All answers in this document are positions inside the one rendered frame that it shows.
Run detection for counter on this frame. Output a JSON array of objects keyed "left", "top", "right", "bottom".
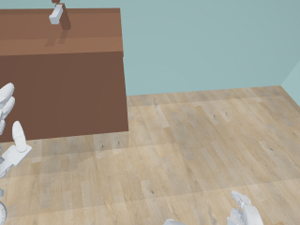
[{"left": 0, "top": 0, "right": 129, "bottom": 143}]

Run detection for tap lever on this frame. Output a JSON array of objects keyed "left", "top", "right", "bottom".
[{"left": 49, "top": 5, "right": 64, "bottom": 24}]

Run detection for robot right hand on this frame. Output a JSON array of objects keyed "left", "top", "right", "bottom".
[{"left": 227, "top": 190, "right": 263, "bottom": 225}]

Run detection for robot left hand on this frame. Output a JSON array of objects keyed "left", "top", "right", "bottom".
[{"left": 0, "top": 82, "right": 32, "bottom": 179}]

